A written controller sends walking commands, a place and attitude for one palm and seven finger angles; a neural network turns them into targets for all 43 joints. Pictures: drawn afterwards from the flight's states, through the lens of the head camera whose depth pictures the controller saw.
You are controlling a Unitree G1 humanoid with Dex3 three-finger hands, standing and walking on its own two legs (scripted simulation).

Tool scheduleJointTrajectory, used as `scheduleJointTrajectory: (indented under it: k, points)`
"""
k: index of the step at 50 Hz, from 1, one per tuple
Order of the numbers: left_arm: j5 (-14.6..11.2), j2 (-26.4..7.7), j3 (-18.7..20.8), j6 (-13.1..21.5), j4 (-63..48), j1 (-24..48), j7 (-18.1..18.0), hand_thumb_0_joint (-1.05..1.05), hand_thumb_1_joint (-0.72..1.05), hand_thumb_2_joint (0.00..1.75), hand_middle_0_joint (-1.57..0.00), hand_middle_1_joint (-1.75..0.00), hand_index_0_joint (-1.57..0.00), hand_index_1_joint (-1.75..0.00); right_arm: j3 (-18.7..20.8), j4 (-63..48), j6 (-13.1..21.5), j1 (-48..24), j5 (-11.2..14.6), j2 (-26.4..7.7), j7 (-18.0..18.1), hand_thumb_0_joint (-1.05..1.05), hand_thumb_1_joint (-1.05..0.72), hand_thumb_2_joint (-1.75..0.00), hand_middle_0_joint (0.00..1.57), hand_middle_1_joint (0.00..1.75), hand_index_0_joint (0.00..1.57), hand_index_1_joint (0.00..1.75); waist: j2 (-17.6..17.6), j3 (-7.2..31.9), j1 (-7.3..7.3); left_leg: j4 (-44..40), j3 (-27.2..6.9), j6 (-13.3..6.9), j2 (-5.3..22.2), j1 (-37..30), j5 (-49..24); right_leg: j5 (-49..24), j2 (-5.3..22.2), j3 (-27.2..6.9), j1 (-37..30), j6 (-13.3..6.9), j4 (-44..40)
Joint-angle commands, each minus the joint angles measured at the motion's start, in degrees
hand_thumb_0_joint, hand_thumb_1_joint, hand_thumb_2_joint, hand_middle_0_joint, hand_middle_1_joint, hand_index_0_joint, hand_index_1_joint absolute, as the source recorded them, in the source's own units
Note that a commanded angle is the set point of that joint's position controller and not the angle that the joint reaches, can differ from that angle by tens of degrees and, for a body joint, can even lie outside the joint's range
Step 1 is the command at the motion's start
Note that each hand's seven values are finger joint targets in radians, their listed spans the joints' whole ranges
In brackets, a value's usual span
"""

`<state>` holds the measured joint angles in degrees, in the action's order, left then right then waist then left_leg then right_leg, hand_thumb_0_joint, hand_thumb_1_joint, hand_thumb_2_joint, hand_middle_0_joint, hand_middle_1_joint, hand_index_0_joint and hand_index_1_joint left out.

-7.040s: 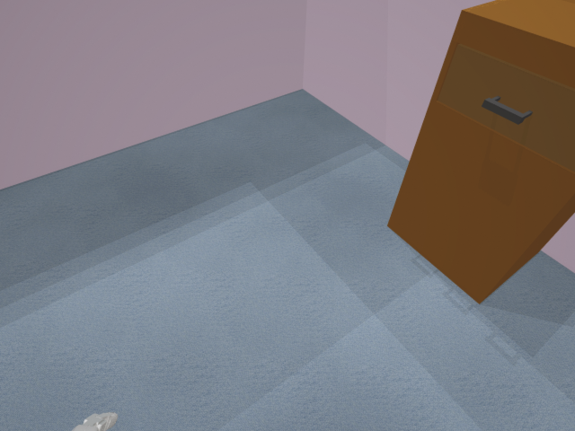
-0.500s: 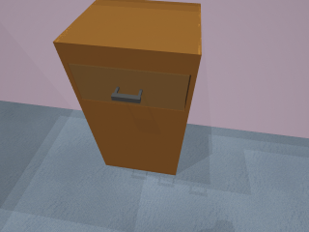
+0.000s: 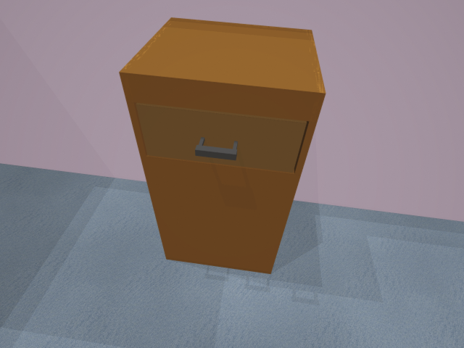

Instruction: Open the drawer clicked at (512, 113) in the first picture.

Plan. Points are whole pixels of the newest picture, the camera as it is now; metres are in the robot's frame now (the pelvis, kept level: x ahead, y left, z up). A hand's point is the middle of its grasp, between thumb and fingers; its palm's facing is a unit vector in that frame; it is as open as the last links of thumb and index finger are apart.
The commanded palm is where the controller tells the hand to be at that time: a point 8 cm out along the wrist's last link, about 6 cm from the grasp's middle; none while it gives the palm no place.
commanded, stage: shuffle to correct the standing spot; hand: left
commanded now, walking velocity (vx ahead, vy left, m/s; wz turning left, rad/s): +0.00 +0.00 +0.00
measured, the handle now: (217, 147) +0.62 +0.08 -0.02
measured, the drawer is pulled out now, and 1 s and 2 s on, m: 0.00 0.00 0.00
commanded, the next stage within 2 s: come to a stop and stand still in 0.90 s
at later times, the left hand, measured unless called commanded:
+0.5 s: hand out of the picture -0.03 +0.13 -0.17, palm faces +0.04 -0.98 -0.17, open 7.4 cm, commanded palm none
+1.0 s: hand out of the picture +0.14 +0.14 -0.16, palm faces -0.06 -0.98 -0.17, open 7.3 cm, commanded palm none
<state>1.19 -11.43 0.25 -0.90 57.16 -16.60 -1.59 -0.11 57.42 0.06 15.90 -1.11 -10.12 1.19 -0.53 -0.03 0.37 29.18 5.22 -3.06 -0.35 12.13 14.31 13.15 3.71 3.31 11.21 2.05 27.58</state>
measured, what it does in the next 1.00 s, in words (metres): steps on the spot: left foot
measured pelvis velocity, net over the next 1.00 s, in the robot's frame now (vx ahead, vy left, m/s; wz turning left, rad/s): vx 0.09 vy -0.05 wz -0.08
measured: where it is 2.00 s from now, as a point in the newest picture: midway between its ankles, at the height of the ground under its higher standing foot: outside the picture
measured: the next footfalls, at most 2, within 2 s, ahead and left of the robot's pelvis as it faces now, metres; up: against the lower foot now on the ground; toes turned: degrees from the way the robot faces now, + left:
left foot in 0.74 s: +0.11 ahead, +0.07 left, +0.00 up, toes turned +6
right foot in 1.12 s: +0.22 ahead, -0.23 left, +0.00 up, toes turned -12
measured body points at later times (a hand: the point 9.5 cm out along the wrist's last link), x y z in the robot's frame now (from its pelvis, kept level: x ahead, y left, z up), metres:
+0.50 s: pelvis +0.00 -0.03 +0.00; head -0.01 -0.03 +0.45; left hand -0.04 +0.19 -0.16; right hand -0.02 -0.27 -0.16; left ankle +0.01 +0.07 -0.69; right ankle +0.01 -0.12 -0.74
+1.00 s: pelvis +0.09 -0.05 +0.01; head +0.10 -0.04 +0.46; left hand +0.14 +0.19 -0.15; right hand +0.00 -0.25 -0.14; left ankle +0.07 +0.06 -0.74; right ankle +0.14 -0.21 -0.69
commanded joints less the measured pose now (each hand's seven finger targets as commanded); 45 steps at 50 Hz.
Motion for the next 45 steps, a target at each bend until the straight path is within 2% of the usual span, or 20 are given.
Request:
scheduleJointTrajectory:
  k: [1, 7, 11, 14, 16, 18, 19, 20, 21, 23, 25, 28, 31, 34, 35, 36, 37, 38, 41, 45]
  points:
    - [0.31, -3.59, 0.78, 0.56, -1.54, -3.95, -0.39, 0.0, 0.9, 0.9, -0.2, -0.3, -0.2, -0.3, 2.22, -2.54, 0.74, 1.22, 0.01, -8.25, 0.06, 0.0, -0.9, -0.9, 0.2, 0.3, 0.2, 0.3, 2.58, -5.6, 0.25, -15.89, -12.09, -0.08, 8.57, 8.08, 10.93, 0.18, 0.89, -1.44, -0.19, -1.86, -2.66]
    - [0.51, -2.33, 0.64, 0.52, 0.2, -6.51, -0.16, 0.0, 0.9, 0.9, -0.2, -0.3, -0.2, -0.3, 2.46, -0.52, 0.3, 2.84, 0.03, -8.09, 0.13, 0.0, -0.9, -0.9, 0.2, 0.3, 0.2, 0.3, 2.79, -4.28, -0.28, -17.36, -12.08, -0.25, 9.33, 5.86, 17.88, 4.55, -0.03, -0.8, 1.25, -1.74, -2.22]
    - [1.18, -1.09, 1.46, -1.09, -0.98, -6.81, 1.17, 0.0, 0.9, 0.9, -0.2, -0.3, -0.2, -0.3, 4.01, -0.49, -0.4, 3.15, -0.34, -11.08, 1.16, 0.0, -0.9, -0.9, 0.2, 0.3, 0.2, 0.3, 6.87, -6.47, -0.69, -19.83, -16.41, -3.42, 15.76, 5.54, 25.77, 8.65, -2.58, 1.49, 7.86, -2.19, 6.37]
    - [1.03, 0.1, 2.11, -1.58, -1.84, -6.29, 2.18, 0.0, 0.9, 0.9, -0.2, -0.3, -0.2, -0.3, 4.55, 0.09, -0.07, 3.4, -0.52, -11.57, 1.64, 0.0, -0.9, -0.9, 0.2, 0.3, 0.2, 0.3, 7.01, -6.69, -0.95, -19.71, -17.16, -5.66, 19.3, 4.34, 23.41, 10.62, -2.08, 0.47, 10.71, -2.62, 10.3]
    - [0.92, 1.03, 2.39, -1.42, -1.31, -8.34, 2.44, 0.0, 0.9, 0.9, -0.2, -0.3, -0.2, -0.3, 4.49, 0.54, -0.07, 2.55, -0.64, -10.94, 1.74, 0.0, -0.9, -0.9, 0.2, 0.3, 0.2, 0.3, 6.77, -6.89, -0.09, -18.06, -14.34, -4.98, 18.62, 8.12, 22.04, 9.14, -1.73, 0.52, 5.37, -2.8, 6.3]
    - [1.07, 0.63, 2.73, -0.86, 0.81, -13.68, 2.18, 0.0, 0.9, 0.9, -0.2, -0.3, -0.2, -0.3, 4.12, 0.85, -0.23, 1.76, -0.49, -9.08, 1.56, 0.0, -0.9, -0.9, 0.2, 0.3, 0.2, 0.3, 1.97, -6.26, 2.14, -10.29, -8.47, -1.86, 13.51, 14.95, 22.58, 5.99, -2.58, 0.41, -4.75, -3.57, -2.87]
    - [1.24, -1.25, 3.32, -0.32, 1.28, -16.52, 1.59, 0.0, 0.9, 0.9, -0.2, -0.3, -0.2, -0.3, 3.56, 0.2, -0.26, 1.58, -0.13, -6.13, 1.37, 0.0, -0.9, -0.9, 0.2, 0.3, 0.2, 0.3, -5.87, -5.62, 3.18, 0.59, -2.98, 0.33, 7.76, 20.35, 21.37, 14.65, 3.5, -9.25, -7.91, -6.24, -10.39]
    - [1.07, -5.05, 4.0, -0.02, 1.75, -18.08, 0.63, 0.0, 0.9, 0.9, -0.2, -0.3, -0.2, -0.3, 2.54, -1.29, -0.3, 0.47, 0.27, -2.28, 0.88, 0.0, -0.9, -0.9, 0.2, 0.3, 0.2, 0.3, -17.34, -6.64, 3.65, 14.01, 3.88, 2.38, 1.55, 26.55, 17.51, 27.88, 13.38, -24.75, -7.64, -11.09, -20.16]
    - [0.21, -4.64, 3.93, 0.46, 1.67, -17.22, -0.07, 0.0, 0.9, 0.9, -0.2, -0.3, -0.2, -0.3, 2.78, -2.09, -0.45, -2.36, -0.18, -3.7, 0.53, 0.0, -0.9, -0.9, 0.2, 0.3, 0.2, 0.3, -12.72, -7.1, 3.6, 23.5, -0.99, 1.6, 3.12, 23.9, 15.18, 29.63, 15.72, -27.51, -1.33, -13.48, -22.96]
    - [-0.13, -2.98, 3.63, 1.51, 1.01, -12.19, -0.4, 0.0, 0.9, 0.9, -0.2, -0.3, -0.2, -0.3, 3.12, -0.52, -0.59, 1.05, -0.19, -2.9, -0.1, 0.0, -0.9, -0.9, 0.2, 0.3, 0.2, 0.3, -7.42, -5.9, -0.17, 31.31, -1.98, 1.41, 4.71, 22.14, 10.94, 25.83, 13.66, -22.59, 1.79, -13.44, -21.87]
    - [0.26, -1.97, 3.16, 2.19, 0.21, -8.62, -0.35, 0.0, 0.9, 0.9, -0.2, -0.3, -0.2, -0.3, 3.39, 0.69, -0.7, 2.87, -0.44, -2.69, -0.57, 0.0, -0.9, -0.9, 0.2, 0.3, 0.2, 0.3, -3.62, -5.75, -1.79, 32.15, -1.61, 2.27, 5.83, 20.48, 6.64, 16.34, 11.0, -14.8, 3.07, -12.55, -19.71]
    - [0.66, -2.16, 3.13, 2.68, 1.0, -9.39, -0.23, 0.0, 0.9, 0.9, -0.2, -0.3, -0.2, -0.3, 3.28, 0.35, -0.43, 1.82, -0.24, -0.89, -0.88, 0.0, -0.9, -0.9, 0.2, 0.3, 0.2, 0.3, -3.06, -6.55, -1.0, 24.18, 0.48, 2.85, 5.66, 17.42, 5.99, 10.39, 9.52, -10.26, 3.04, -12.76, -19.38]
    - [0.9, -2.73, 3.3, 2.38, 1.89, -10.22, 0.16, 0.0, 0.9, 0.9, -0.2, -0.3, -0.2, -0.3, 3.19, -0.29, 0.17, 0.89, -0.18, -0.2, -0.69, 0.0, -0.9, -0.9, 0.2, 0.3, 0.2, 0.3, -5.08, -6.67, -0.02, 15.9, 1.65, 2.59, 5.34, 13.84, 7.77, 11.1, 9.84, -10.73, 3.54, -13.47, -18.45]
    - [0.57, -2.14, 3.34, 1.88, 1.87, -8.54, 0.52, 0.0, 0.9, 0.9, -0.2, -0.3, -0.2, -0.3, 2.94, 1.73, 1.33, 7.47, -0.29, 0.06, -0.09, 0.0, -0.9, -0.9, 0.2, 0.3, 0.2, 0.3, -3.93, -3.95, -2.47, 2.43, 3.72, 2.26, 3.94, 1.04, 3.42, 13.58, 6.9, -7.79, 7.54, -11.25, -11.79]
    - [0.26, -1.05, 3.09, 1.61, 1.66, -8.35, 0.84, 0.0, 0.9, 0.9, -0.2, -0.3, -0.2, -0.3, 2.89, 3.09, 1.75, 10.85, -0.3, -0.86, 0.34, 0.0, -0.9, -0.9, 0.2, 0.3, 0.2, 0.3, 0.34, -3.43, -3.4, -2.21, 1.99, 2.21, 4.74, -5.17, 3.13, 13.63, 4.18, -5.55, 11.1, -9.52, -6.16]
    - [0.1, 1.68, 2.71, 1.42, 1.0, -8.73, 1.32, 0.0, 0.9, 0.9, -0.2, -0.3, -0.2, -0.3, 3.65, 4.27, 2.17, 14.48, -0.62, -4.67, 0.92, 0.0, -0.9, -0.9, 0.2, 0.3, 0.2, 0.3, 10.5, -3.51, -4.36, -10.53, -12.71, -0.94, 14.23, -9.69, 10.56, 12.56, -0.28, -1.81, 18.41, -6.56, 5.28]
    - [0.38, 3.37, 2.33, 1.44, -0.69, -7.21, 1.82, 0.0, 0.9, 0.9, -0.2, -0.3, -0.2, -0.3, 4.82, 4.47, 2.14, 17.62, -0.94, -9.57, 1.54, 0.0, -0.9, -0.9, 0.2, 0.3, 0.2, 0.3, 18.58, -4.7, -5.16, -19.43, -29.48, -6.82, 26.11, -11.66, 16.8, 16.8, -3.67, 3.61, 27.62, -3.8, 18.06]
    - [1.34, 0.96, 2.59, 1.11, -3.14, -2.73, 2.3, 0.0, 0.9, 0.9, -0.2, -0.3, -0.2, -0.3, 5.03, 4.02, 2.18, 17.69, -0.55, -11.03, 1.92, 0.0, -0.9, -0.9, 0.2, 0.3, 0.2, 0.3, 11.74, -7.39, -5.56, -21.79, -32.77, -10.38, 30.36, -8.94, 17.51, 16.55, -0.5, -0.86, 30.39, -3.82, 26.66]
    - [1.59, 1.5, 3.23, 0.98, -1.97, -1.48, 3.06, 0.0, 0.9, 0.9, -0.2, -0.3, -0.2, -0.3, 3.1, 3.53, 3.19, 10.81, -0.7, -5.4, 1.97, 0.0, -0.9, -0.9, 0.2, 0.3, 0.2, 0.3, 5.51, -8.94, -2.14, -21.58, -19.2, -7.1, 23.04, -0.09, 6.52, 5.56, 2.62, -3.87, 26.54, -2.79, 33.21]
    - [0.7, 2.92, 2.89, 0.48, -1.64, -0.84, 3.35, 0.0, 0.9, 0.9, -0.2, -0.3, -0.2, -0.3, 2.98, 3.9, 3.82, 10.38, -0.62, -5.46, 1.99, 0.0, -0.9, -0.9, 0.2, 0.3, 0.2, 0.3, 5.04, -5.4, -1.23, -18.13, -6.63, -5.86, 18.64, -1.51, -12.01, 0.86, 2.86, -0.97, 20.22, -0.78, 23.56]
